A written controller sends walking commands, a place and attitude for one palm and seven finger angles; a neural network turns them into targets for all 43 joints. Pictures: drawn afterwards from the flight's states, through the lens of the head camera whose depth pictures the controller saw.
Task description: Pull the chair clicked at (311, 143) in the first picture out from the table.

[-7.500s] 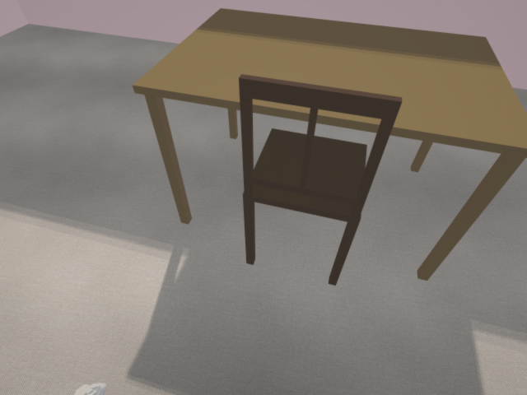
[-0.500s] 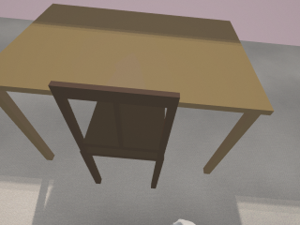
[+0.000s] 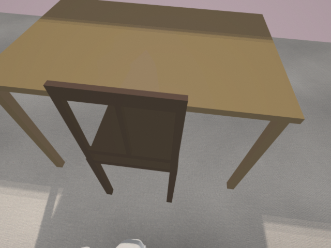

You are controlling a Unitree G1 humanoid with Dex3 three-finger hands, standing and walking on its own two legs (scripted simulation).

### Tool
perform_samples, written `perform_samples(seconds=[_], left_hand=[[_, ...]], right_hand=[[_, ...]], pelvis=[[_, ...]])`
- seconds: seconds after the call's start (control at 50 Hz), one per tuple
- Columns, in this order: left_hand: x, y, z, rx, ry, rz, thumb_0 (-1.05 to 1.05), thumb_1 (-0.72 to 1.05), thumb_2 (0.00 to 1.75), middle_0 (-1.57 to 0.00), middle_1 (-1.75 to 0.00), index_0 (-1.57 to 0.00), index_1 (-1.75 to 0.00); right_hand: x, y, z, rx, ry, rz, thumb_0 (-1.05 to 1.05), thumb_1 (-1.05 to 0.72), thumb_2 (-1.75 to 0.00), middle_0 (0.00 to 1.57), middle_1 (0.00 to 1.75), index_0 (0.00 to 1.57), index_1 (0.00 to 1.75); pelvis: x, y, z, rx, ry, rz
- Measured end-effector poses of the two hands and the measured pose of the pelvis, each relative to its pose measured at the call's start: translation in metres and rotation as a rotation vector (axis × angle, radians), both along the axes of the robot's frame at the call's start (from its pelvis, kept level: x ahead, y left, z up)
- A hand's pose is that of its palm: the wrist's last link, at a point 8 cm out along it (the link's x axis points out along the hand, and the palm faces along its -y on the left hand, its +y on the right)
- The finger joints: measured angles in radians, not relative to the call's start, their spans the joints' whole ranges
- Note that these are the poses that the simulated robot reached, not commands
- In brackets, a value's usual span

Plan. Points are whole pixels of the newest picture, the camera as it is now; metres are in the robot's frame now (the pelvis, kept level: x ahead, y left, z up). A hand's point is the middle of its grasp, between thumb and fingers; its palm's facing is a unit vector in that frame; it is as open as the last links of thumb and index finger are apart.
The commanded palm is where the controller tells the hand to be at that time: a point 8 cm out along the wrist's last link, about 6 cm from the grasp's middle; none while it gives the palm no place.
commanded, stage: come to a stop and stand still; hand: left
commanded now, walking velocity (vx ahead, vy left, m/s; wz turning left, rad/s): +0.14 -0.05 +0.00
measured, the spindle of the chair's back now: (124, 132) +0.47 +0.18 -0.09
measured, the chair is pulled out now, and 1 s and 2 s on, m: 0.00 0.00 0.00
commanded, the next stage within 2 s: look again from close up in 0.92 s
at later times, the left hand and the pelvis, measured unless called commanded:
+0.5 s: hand out of the picture -0.03 +0.20 -0.17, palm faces +0.00 -0.98 -0.18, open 7.4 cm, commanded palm none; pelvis -0.03 +0.03 +0.01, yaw -1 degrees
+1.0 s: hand out of the picture -0.01 +0.17 -0.18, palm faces +0.03 -0.98 -0.19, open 7.4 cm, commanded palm none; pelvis -0.02 +0.00 +0.00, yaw -1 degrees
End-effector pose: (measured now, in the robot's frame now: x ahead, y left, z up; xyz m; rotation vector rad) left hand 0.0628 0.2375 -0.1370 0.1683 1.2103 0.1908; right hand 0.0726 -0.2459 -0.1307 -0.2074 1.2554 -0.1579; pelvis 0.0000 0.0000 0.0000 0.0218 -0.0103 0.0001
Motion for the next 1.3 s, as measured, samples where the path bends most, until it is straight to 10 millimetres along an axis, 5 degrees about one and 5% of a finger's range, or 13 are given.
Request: perform_samples(seconds=[0.1,0.18,0.32,0.56,0.68,0.88,1.02,1.14,1.3], left_hand=[[-0.040,0.031,-0.018,-0.016,0.068,0.027,0.00,0.91,0.89,-0.20,-0.30,-0.20,-0.29],[-0.065,0.042,-0.012,-0.036,0.111,0.038,0.01,0.91,0.89,-0.20,-0.30,-0.20,-0.29],[-0.097,0.041,-0.005,-0.064,0.174,0.040,0.01,0.91,0.89,-0.20,-0.30,-0.19,-0.29],[-0.088,0.002,-0.001,-0.034,0.178,-0.058,0.01,0.91,0.89,-0.20,-0.30,-0.19,-0.29],[-0.083,-0.012,-0.001,-0.012,0.132,-0.044,0.01,0.92,0.89,-0.20,-0.30,-0.20,-0.29],[-0.075,-0.020,-0.008,-0.034,0.100,0.000,0.01,0.92,0.89,-0.20,-0.30,-0.20,-0.29],[-0.081,-0.013,-0.009,-0.047,0.118,-0.001,0.01,0.91,0.89,-0.20,-0.30,-0.20,-0.29],[-0.088,-0.001,-0.008,-0.046,0.137,-0.004,0.00,0.91,0.89,-0.20,-0.30,-0.20,-0.29],[-0.095,0.017,-0.005,-0.040,0.157,-0.014,0.00,0.90,0.89,-0.20,-0.30,-0.20,-0.29]], right_hand=[[-0.002,0.026,0.006,-0.023,-0.092,0.020,0.00,-0.91,-0.90,0.20,0.29,0.19,0.30],[-0.030,0.052,0.011,-0.001,-0.065,0.020,0.00,-0.91,-0.90,0.20,0.29,0.19,0.30],[-0.078,0.062,0.011,0.005,0.032,-0.030,0.00,-0.94,-0.90,0.20,0.29,0.20,0.30],[-0.155,0.055,-0.014,0.092,0.215,-0.125,0.00,-0.91,-0.90,0.20,0.29,0.20,0.30],[-0.141,0.035,-0.021,0.095,0.183,-0.111,0.00,-0.91,-0.90,0.20,0.29,0.20,0.30],[-0.074,0.016,-0.013,0.033,0.046,-0.062,0.00,-0.92,-0.90,0.20,0.29,0.20,0.30],[-0.041,0.019,-0.004,0.017,-0.029,-0.031,0.00,-0.92,-0.90,0.20,0.29,0.20,0.30],[-0.036,0.033,-0.002,0.030,-0.037,-0.016,0.00,-0.91,-0.90,0.20,0.29,0.20,0.30],[-0.056,0.049,-0.004,0.035,0.009,-0.030,0.00,-0.92,-0.90,0.20,0.29,0.20,0.30]], pelvis=[[-0.015,0.022,-0.008,-0.005,-0.022,-0.012],[-0.019,0.034,0.002,-0.025,-0.033,-0.009],[-0.023,0.042,0.010,-0.026,-0.001,-0.009],[-0.037,0.018,0.002,-0.007,0.020,-0.022],[-0.033,0.002,-0.002,-0.034,0.017,0.001],[-0.021,-0.003,-0.003,-0.031,-0.010,-0.005],[-0.021,0.005,-0.001,-0.028,-0.014,-0.015],[-0.023,0.015,0.001,-0.027,-0.015,-0.020],[-0.027,0.031,0.004,-0.028,-0.016,-0.026]])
